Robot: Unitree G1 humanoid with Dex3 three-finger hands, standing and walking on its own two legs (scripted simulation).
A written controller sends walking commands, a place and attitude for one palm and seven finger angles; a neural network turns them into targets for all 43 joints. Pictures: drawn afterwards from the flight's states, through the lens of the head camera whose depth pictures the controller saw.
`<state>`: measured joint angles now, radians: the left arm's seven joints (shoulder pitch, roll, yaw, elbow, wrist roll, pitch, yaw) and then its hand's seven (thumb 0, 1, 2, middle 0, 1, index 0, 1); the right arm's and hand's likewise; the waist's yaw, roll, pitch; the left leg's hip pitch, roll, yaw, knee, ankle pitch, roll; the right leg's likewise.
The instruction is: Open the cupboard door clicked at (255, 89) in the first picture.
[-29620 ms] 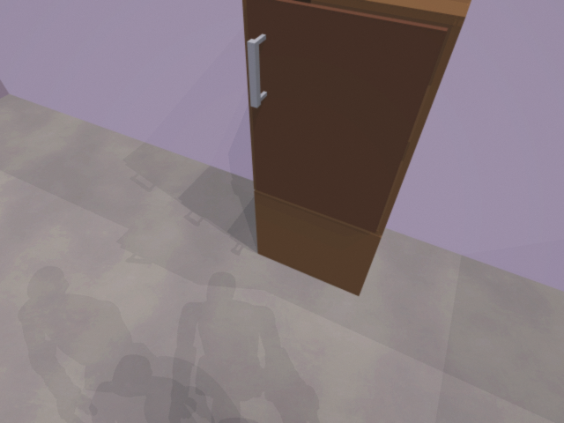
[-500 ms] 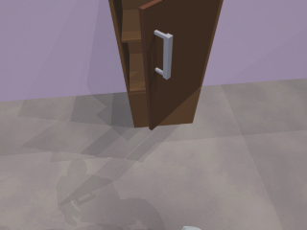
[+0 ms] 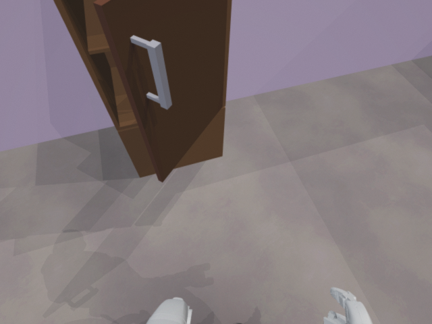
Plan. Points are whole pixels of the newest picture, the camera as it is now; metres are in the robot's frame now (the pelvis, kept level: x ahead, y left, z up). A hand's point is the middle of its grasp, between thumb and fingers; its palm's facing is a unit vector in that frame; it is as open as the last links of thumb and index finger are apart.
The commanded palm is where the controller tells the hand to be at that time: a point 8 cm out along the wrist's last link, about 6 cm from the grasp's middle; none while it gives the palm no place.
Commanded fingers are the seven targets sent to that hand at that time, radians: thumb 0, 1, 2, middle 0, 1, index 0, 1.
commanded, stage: walk to a spot facing it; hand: left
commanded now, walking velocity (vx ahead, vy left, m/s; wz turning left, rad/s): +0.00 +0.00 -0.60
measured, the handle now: (152, 75) +0.56 +0.19 +0.09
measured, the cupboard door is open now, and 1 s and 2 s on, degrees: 42 42 42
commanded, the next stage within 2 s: none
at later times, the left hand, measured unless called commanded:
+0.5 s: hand (140, 271) +0.21 +0.20 -0.17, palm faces -0.36 -0.91 -0.22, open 7.4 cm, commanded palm none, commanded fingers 0.00 0.90 0.90 -0.20 -0.30 -0.20 -0.30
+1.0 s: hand (164, 259) +0.25 +0.15 -0.18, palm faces -0.54 -0.82 -0.18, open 7.4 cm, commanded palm none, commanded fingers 0.00 0.90 0.90 -0.20 -0.30 -0.20 -0.30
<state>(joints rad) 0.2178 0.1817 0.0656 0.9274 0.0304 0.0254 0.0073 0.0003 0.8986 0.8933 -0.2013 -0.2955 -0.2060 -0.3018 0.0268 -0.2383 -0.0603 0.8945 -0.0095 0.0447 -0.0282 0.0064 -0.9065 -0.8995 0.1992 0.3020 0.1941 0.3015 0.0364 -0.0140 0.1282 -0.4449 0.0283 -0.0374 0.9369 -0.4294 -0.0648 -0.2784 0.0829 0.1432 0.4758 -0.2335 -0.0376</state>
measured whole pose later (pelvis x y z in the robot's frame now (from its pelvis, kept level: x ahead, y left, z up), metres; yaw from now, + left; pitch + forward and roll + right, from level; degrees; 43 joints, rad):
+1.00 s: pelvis +0.08 +0.03 -0.01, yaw -36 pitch +3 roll -1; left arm 0.21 0.20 0.07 0.91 0.02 0.03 -0.01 0.00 0.90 0.89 -0.20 -0.30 -0.21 -0.30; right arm 0.16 -0.22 -0.04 0.89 -0.01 0.01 -0.01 0.01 -0.91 -0.90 0.20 0.30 0.20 0.30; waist 0.01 -0.02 0.07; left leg -0.33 0.03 0.03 0.65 -0.37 -0.07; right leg -0.29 0.06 0.13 0.55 -0.30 0.01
